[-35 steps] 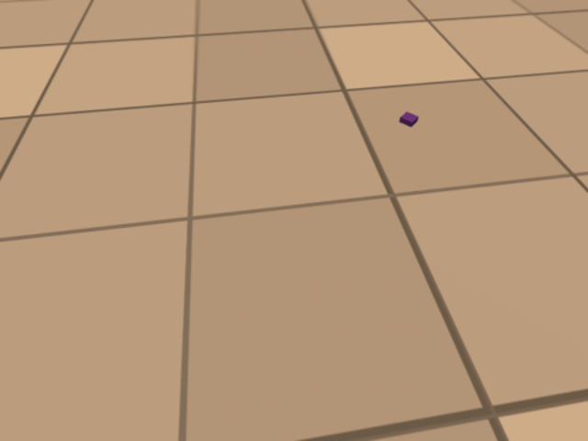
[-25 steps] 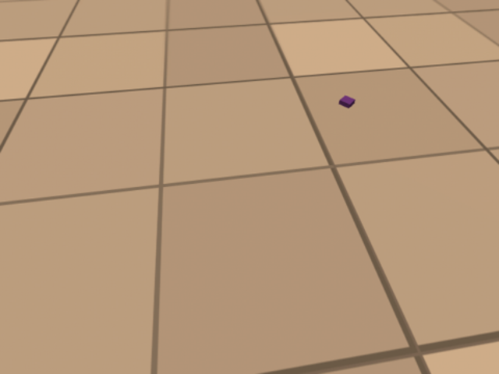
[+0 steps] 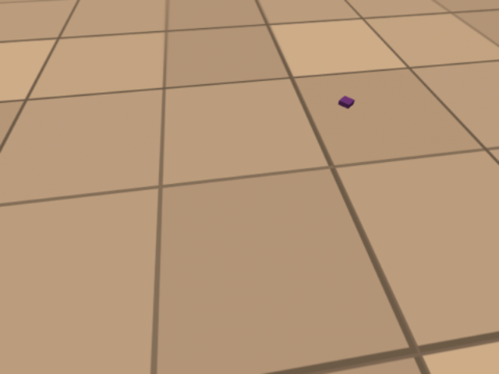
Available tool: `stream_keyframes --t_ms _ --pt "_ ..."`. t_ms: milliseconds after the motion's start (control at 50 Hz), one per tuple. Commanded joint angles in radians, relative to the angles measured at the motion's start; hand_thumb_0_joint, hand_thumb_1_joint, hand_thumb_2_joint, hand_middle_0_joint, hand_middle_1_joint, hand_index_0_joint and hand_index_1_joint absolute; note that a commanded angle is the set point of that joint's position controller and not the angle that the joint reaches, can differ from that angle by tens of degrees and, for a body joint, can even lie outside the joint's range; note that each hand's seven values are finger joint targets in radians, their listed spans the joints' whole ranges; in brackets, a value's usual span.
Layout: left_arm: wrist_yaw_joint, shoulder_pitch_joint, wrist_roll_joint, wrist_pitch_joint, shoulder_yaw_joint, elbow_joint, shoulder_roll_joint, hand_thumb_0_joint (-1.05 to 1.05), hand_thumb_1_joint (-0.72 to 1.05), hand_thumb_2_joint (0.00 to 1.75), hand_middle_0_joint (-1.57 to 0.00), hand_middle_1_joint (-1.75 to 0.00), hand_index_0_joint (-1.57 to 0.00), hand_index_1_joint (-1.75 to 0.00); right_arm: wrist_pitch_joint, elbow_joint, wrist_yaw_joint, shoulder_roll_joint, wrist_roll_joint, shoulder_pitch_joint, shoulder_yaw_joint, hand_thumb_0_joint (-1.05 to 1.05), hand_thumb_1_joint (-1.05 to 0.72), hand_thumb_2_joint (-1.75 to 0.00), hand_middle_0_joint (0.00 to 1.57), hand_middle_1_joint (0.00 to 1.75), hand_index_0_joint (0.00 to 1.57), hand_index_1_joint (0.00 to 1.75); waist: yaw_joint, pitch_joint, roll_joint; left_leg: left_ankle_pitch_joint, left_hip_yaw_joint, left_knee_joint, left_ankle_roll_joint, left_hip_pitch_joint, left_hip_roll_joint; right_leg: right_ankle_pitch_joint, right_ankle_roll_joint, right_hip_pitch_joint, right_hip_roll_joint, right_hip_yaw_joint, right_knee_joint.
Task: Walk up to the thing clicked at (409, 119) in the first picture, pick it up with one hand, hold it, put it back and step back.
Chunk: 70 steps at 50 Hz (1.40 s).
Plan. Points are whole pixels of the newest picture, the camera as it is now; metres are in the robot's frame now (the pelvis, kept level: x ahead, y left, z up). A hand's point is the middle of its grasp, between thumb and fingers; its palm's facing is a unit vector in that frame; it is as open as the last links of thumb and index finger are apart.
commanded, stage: stand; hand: left
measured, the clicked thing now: (346, 102) +1.86 -0.66 -0.77
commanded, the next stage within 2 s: walk up in 0.42 s
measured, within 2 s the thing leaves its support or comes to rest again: neither
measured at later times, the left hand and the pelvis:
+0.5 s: hand out of the picture +0.08 +0.25 -0.15, palm faces -0.07 -0.94 -0.32, open 7.4 cm; pelvis +0.00 +0.00 +0.00, yaw -5 degrees
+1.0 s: hand (191, 296) +0.29 +0.13 -0.14, palm faces -0.33 -0.87 -0.38, open 7.4 cm; pelvis +0.16 -0.12 -0.01, yaw -22 degrees
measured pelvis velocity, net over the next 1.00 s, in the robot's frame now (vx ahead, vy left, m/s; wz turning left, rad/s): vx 0.16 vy -0.12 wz -0.39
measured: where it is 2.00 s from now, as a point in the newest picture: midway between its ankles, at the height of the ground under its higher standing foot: (316, 261)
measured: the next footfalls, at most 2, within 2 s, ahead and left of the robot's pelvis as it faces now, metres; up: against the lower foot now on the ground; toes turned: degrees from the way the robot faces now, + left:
right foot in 0.76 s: +0.14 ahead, -0.23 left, +0.00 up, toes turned -22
left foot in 1.18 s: +0.50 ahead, -0.07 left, +0.00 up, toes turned -22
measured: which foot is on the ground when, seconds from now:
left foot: down 0.00-0.76, up 0.78-1.00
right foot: down 0.00-0.46, up 0.48-0.74, down 0.76-1.00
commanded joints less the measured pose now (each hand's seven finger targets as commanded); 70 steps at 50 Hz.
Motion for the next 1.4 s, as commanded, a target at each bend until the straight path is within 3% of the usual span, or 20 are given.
stream_keyframes --t_ms 0,380,400,420,460,540,620,700,720,740,760,780,900,1040,1140,1160,1180,1200,1280,1380 --pt "0.015 -0.039 0.002 -0.025 0.046 -0.057 0.212 0.00 0.90 0.90 -0.20 -0.30 -0.20 -0.30 -0.026 -0.064 -0.010 -0.209 -0.002 -0.036 -0.042 0.00 -0.90 -0.90 0.20 0.30 0.20 0.30 -0.003 -0.083 -0.006 0.163 -0.084 -0.039 0.033 0.007 0.117 0.177 -0.027 0.014 -0.129 0.093 -0.049" --pt "0.014 -0.031 0.002 -0.025 0.046 -0.056 0.215 0.00 0.90 0.90 -0.20 -0.30 -0.20 -0.30 -0.026 -0.062 -0.010 -0.213 0.000 -0.034 -0.042 0.00 -0.90 -0.90 0.20 0.30 0.20 0.30 0.000 -0.088 -0.007 0.163 -0.087 -0.042 0.034 0.020 0.123 0.172 -0.028 0.017 -0.130 0.094 -0.046" --pt "-0.039 0.007 0.036 -0.015 0.140 -0.158 0.335 0.00 0.90 0.90 -0.20 -0.30 -0.20 -0.30 -0.062 -0.177 0.015 -0.352 -0.024 -0.007 -0.141 0.00 -0.90 -0.90 0.20 0.30 0.20 0.30 -0.015 -0.143 -0.004 -0.326 -0.031 0.105 0.087 0.181 0.116 -0.283 -0.074 -0.244 -0.091 0.208 0.027" --pt "-0.059 -0.083 0.038 -0.005 0.136 -0.178 0.309 0.00 0.90 0.90 -0.20 -0.30 -0.20 -0.30 -0.065 -0.157 0.025 -0.350 -0.030 0.060 -0.156 0.00 -0.90 -0.90 0.20 0.30 0.20 0.30 -0.071 -0.073 0.013 -0.482 -0.069 0.067 0.122 0.313 0.153 -0.394 -0.051 -0.537 -0.087 0.190 0.050" --pt "-0.081 -0.292 0.034 -0.016 0.123 -0.281 0.235 0.00 0.90 0.90 -0.20 -0.30 -0.20 -0.30 -0.073 -0.166 0.020 -0.380 -0.023 0.156 -0.185 0.00 -0.90 -0.90 0.20 0.30 0.20 0.30 -0.180 0.013 0.180 -0.551 -0.381 -0.208 0.243 0.274 0.496 -0.302 -0.027 -0.779 -0.045 0.058 0.524" --pt "-0.116 -0.031 0.021 -0.013 0.131 -0.236 0.264 0.00 0.90 0.90 -0.20 -0.30 -0.20 -0.30 -0.095 -0.264 0.025 -0.366 -0.035 -0.019 -0.178 0.00 -0.90 -0.90 0.20 0.30 0.20 0.30 -0.020 -0.060 0.121 -0.440 -0.159 -0.230 0.217 0.100 0.427 -0.201 -0.003 -0.534 -0.164 0.061 0.576" --pt "-0.142 -0.057 0.019 -0.015 0.139 -0.253 0.249 0.00 0.90 0.90 -0.20 -0.30 -0.20 -0.30 -0.089 -0.283 0.048 -0.356 -0.044 -0.037 -0.175 0.00 -0.90 -0.90 0.20 0.30 0.20 0.30 -0.031 0.025 0.144 -0.345 0.102 -0.148 0.154 -0.048 0.286 -0.101 0.016 -0.367 -0.119 -0.065 0.406" --pt "-0.116 0.162 0.027 -0.027 0.163 -0.198 0.284 0.00 0.90 0.90 -0.20 -0.30 -0.20 -0.30 -0.070 -0.306 0.052 -0.344 -0.031 -0.087 -0.165 0.00 -0.90 -0.90 0.20 0.30 0.20 0.30 0.100 -0.069 0.007 -0.278 0.197 0.197 0.128 -0.217 0.243 -0.042 -0.013 -0.012 -0.039 -0.158 0.308" --pt "-0.093 0.326 0.026 -0.040 0.191 -0.152 0.349 0.00 0.90 0.90 -0.20 -0.30 -0.20 -0.30 -0.064 -0.315 0.054 -0.288 -0.034 -0.079 -0.142 0.00 -0.90 -0.90 0.20 0.30 0.20 0.30 0.180 -0.144 -0.204 -0.185 0.248 0.555 0.097 -0.369 0.151 -0.161 -0.048 0.219 -0.002 -0.102 0.257" --pt "-0.066 0.429 0.029 -0.046 0.220 -0.157 0.443 0.00 0.90 0.90 -0.20 -0.30 -0.20 -0.30 -0.070 -0.360 0.065 -0.192 -0.021 -0.074 -0.102 0.00 -0.90 -0.90 0.20 0.30 0.20 0.30 0.221 -0.100 -0.468 -0.391 0.212 0.889 0.039 -0.625 0.034 -0.466 -0.118 0.263 -0.177 0.301 0.030" --pt "-0.064 0.348 0.009 -0.047 0.210 -0.204 0.500 0.00 0.90 0.90 -0.20 -0.30 -0.20 -0.30 -0.073 -0.392 0.067 -0.245 -0.007 -0.108 -0.110 0.00 -0.90 -0.90 0.20 0.30 0.20 0.30 0.167 -0.081 -0.363 -0.407 0.028 0.961 0.013 -0.718 0.000 -0.703 -0.238 0.160 -0.377 0.830 -0.243" --pt "-0.057 0.239 -0.010 -0.047 0.201 -0.236 0.492 0.00 0.90 0.90 -0.20 -0.30 -0.20 -0.30 -0.076 -0.370 0.067 -0.317 -0.009 -0.133 -0.123 0.00 -0.90 -0.90 0.20 0.30 0.20 0.30 0.120 -0.020 -0.141 -0.291 -0.056 0.947 0.004 -0.678 0.105 -0.774 -0.272 0.068 -0.420 0.845 -0.261" --pt "-0.036 0.097 -0.011 -0.089 0.151 -0.301 0.361 0.00 0.90 0.90 -0.20 -0.30 -0.20 -0.30 -0.053 -0.289 0.094 -0.314 -0.009 0.063 -0.131 0.00 -0.90 -0.90 0.20 0.30 0.20 0.30 -0.014 0.036 -0.126 -0.050 -0.034 0.658 0.002 -0.460 0.148 -0.385 -0.160 -0.159 -0.195 0.323 -0.184" --pt "-0.036 0.191 -0.006 -0.115 0.153 -0.324 0.369 0.00 0.90 0.90 -0.20 -0.30 -0.20 -0.30 -0.062 -0.385 0.110 -0.274 -0.023 -0.094 -0.130 0.00 -0.90 -0.90 0.20 0.30 0.20 0.30 0.044 0.027 -0.071 0.081 0.008 0.333 -0.025 -0.442 0.132 -0.229 -0.175 -0.109 -0.170 0.234 -0.121" --pt "-0.024 0.130 0.000 -0.112 0.126 -0.346 0.341 0.00 0.90 0.90 -0.20 -0.30 -0.20 -0.30 -0.083 -0.322 0.093 -0.301 -0.022 0.143 -0.162 0.00 -0.90 -0.90 0.20 0.30 0.20 0.30 -0.106 -0.087 0.007 -0.018 0.068 0.229 0.020 0.040 0.055 0.097 -0.141 -0.262 -0.134 0.152 0.244" --pt "-0.022 0.181 0.001 -0.109 0.107 -0.347 0.281 0.00 0.90 0.90 -0.20 -0.30 -0.20 -0.30 -0.090 -0.282 0.079 -0.360 -0.035 0.309 -0.188 0.00 -0.90 -0.90 0.20 0.30 0.20 0.30 -0.173 -0.173 0.182 -0.200 -0.057 0.153 0.075 0.246 0.125 0.119 -0.099 -0.387 -0.047 0.082 0.598" --pt "-0.018 0.221 -0.017 -0.108 0.074 -0.352 0.178 0.00 0.90 0.90 -0.20 -0.30 -0.20 -0.30 -0.102 -0.287 0.063 -0.419 -0.050 0.384 -0.202 0.00 -0.90 -0.90 0.20 0.30 0.20 0.30 -0.172 -0.198 0.380 -0.421 -0.457 0.013 0.127 0.356 0.362 -0.284 -0.054 -0.622 0.081 0.059 0.868" --pt "-0.005 0.287 -0.020 -0.110 0.076 -0.339 0.255 0.00 0.90 0.90 -0.20 -0.30 -0.20 -0.30 -0.099 -0.319 0.063 -0.470 -0.010 0.273 -0.210 0.00 -0.90 -0.90 0.20 0.30 0.20 0.30 -0.098 -0.216 0.301 -0.574 -0.755 -0.175 0.217 0.257 0.468 -0.295 -0.078 -0.641 0.061 0.118 0.986" --pt "-0.028 0.228 -0.025 -0.107 0.099 -0.267 0.312 0.00 0.90 0.90 -0.20 -0.30 -0.20 -0.30 -0.104 -0.354 0.057 -0.312 -0.002 0.146 -0.156 0.00 -0.90 -0.90 0.20 0.30 0.20 0.30 -0.048 -0.065 0.122 -0.167 -0.204 -0.082 0.183 0.004 0.298 -0.094 -0.040 -0.533 -0.095 0.100 0.817" --pt "-0.056 0.114 -0.019 -0.086 0.095 -0.305 0.269 0.00 0.90 0.90 -0.20 -0.30 -0.20 -0.30 -0.113 -0.351 0.059 -0.325 -0.008 0.162 -0.149 0.00 -0.90 -0.90 0.20 0.30 0.20 0.30 -0.050 -0.016 0.118 0.004 -0.054 -0.113 0.240 -0.012 0.316 -0.086 -0.009 -0.514 -0.102 0.052 0.548"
